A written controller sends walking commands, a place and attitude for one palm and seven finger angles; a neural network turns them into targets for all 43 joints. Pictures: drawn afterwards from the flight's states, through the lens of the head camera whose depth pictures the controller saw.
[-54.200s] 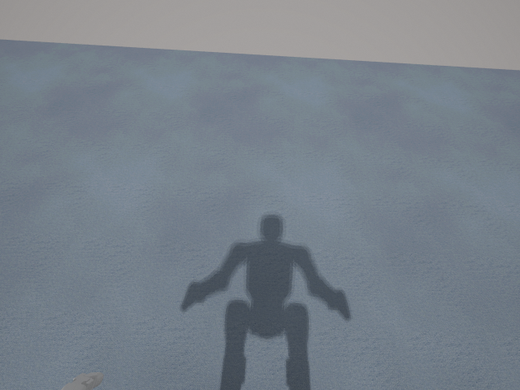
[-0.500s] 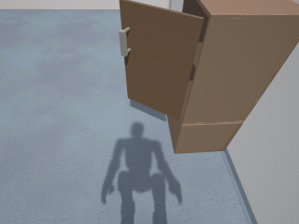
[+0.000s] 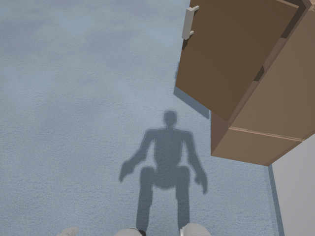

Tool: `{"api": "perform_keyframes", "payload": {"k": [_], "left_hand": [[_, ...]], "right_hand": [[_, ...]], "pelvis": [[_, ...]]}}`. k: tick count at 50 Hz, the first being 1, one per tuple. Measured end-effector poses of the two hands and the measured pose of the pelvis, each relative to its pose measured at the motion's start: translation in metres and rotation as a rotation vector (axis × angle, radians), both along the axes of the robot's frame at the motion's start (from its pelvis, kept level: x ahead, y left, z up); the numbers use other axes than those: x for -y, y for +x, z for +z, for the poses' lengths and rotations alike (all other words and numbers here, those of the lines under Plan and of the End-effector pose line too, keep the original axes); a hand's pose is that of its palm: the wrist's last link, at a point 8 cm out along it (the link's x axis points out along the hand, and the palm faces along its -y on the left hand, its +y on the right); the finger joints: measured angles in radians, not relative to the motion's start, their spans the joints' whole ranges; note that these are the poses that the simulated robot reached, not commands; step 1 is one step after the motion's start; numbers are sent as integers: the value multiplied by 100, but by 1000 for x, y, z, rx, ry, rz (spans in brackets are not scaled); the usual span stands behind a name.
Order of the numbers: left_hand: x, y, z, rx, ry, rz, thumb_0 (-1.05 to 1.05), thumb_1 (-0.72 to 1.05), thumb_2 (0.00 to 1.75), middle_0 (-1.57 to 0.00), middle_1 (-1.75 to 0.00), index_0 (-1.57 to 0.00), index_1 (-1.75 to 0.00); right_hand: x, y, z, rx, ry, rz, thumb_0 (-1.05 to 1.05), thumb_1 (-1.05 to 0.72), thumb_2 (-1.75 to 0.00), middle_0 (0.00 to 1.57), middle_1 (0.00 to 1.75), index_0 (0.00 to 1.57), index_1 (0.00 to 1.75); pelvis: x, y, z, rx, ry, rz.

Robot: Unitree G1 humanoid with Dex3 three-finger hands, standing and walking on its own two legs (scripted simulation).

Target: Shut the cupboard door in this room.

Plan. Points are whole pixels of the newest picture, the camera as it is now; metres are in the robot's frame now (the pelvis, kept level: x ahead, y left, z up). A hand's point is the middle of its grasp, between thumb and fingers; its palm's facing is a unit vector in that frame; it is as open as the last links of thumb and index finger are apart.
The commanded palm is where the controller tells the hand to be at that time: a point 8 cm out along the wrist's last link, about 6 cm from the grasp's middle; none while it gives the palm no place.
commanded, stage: walk to a spot facing it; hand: left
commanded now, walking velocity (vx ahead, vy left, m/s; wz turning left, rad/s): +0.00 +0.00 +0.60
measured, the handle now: (190, 22) +0.90 -0.11 +0.05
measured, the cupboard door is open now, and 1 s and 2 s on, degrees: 56 56 56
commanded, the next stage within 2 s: turn to face it in 1.84 s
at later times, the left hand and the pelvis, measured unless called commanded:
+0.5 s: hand out of the picture -0.01 +0.18 -0.17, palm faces +0.34 -0.90 -0.26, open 7.4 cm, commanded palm none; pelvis +0.00 -0.04 -0.01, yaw +21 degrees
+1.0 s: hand out of the picture -0.05 +0.13 -0.15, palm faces +0.66 -0.71 -0.24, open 7.4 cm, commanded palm none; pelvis +0.05 -0.05 +0.01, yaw +42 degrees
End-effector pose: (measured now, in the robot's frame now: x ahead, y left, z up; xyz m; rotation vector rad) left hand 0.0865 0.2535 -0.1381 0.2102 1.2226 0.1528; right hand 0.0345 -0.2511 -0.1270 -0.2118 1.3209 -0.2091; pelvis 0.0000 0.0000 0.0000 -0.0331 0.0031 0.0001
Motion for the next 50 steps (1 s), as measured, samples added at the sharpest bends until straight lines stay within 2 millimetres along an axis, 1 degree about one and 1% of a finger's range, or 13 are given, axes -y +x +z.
{"api": "perform_keyframes", "payload": {"k": [5, 9, 13, 17, 22, 27, 29, 32, 36, 39, 42, 46, 50], "left_hand": [[-3, 5, 15, 67, 24, 36, 1, 91, 90, -20, -30, -20, -30], [4, -2, 22, 95, 44, 76, 1, 91, 90, -20, -30, -20, -30], [14, -26, 20, 101, 82, 131, 1, 91, 90, -20, -30, -20, -30], [26, -62, 21, 25, 81, 208, 1, 91, 90, -20, -30, -20, -30], [36, -97, 11, -25, 44, 294, 1, 91, 90, -20, -30, -20, -30], [33, -136, -13, -62, 10, 402, 1, 90, 90, -20, -30, -21, -30], [33, -146, -14, -89, 13, 436, 1, 91, 90, -20, -30, -21, -30], [34, -150, -6, -85, 21, 480, 1, 91, 90, -20, -30, -20, -30], [40, -144, 8, -22, 45, 519, 1, 91, 90, -20, -30, -20, -30], [48, -144, 12, 34, 81, 542, 1, 91, 90, -20, -30, -20, -30], [63, -154, 18, 31, 79, 600, 1, 91, 90, -20, -30, -20, -30], [83, -166, 23, -16, 35, 668, 1, 91, 90, -20, -30, -20, -30], [96, -178, 19, -37, -15, 750, 1, 91, 90, -20, -30, -20, -30]], "right_hand": [[14, 21, 8, 19, -8, 59, 1, -91, -90, 20, 30, 20, 30], [30, 38, 7, 30, -8, 106, 1, -91, -90, 20, 30, 20, 30], [47, 61, -4, 43, 4, 149, 1, -91, -90, 20, 30, 20, 30], [49, 85, -4, 51, 14, 216, 1, -91, -90, 20, 30, 20, 30], [29, 115, -1, 58, 36, 322, 1, -91, -90, 19, 30, 20, 30], [-5, 149, -10, 103, 33, 453, 1, -91, -90, 19, 30, 20, 30], [-15, 156, -9, 120, 37, 488, 1, -91, -90, 20, 30, 20, 30], [-23, 162, -6, 124, 48, 529, 1, -91, -90, 20, 30, 20, 30], [-24, 172, -9, 109, 71, 572, 1, -91, -90, 20, 30, 20, 30], [-22, 185, -19, 100, 90, 596, 1, -91, -90, 20, 30, 20, 30], [-25, 200, -16, 85, 93, 634, 1, -91, -90, 20, 30, 20, 30], [-39, 220, 0, 88, 107, 679, 1, -91, -90, 20, 30, 20, 30], [-68, 239, 8, 74, 106, 761, 1, -91, -90, 19, 30, 20, 30]], "pelvis": [[10, -2, 6, -23, -17, 62], [25, -3, 6, -31, -20, 122], [43, -2, -3, -43, 20, 171], [47, 0, 0, -27, 25, 236], [47, 3, 0, -19, 60, 321], [37, 2, -16, -20, 54, 395], [39, 1, -15, -16, 55, 413], [44, 2, -10, -16, 45, 450], [54, 7, -6, -15, 33, 499], [63, 17, -13, -24, 46, 541], [64, 24, -8, -16, 47, 587], [57, 36, 6, -26, 53, 649], [45, 46, 11, -35, 56, 724]]}}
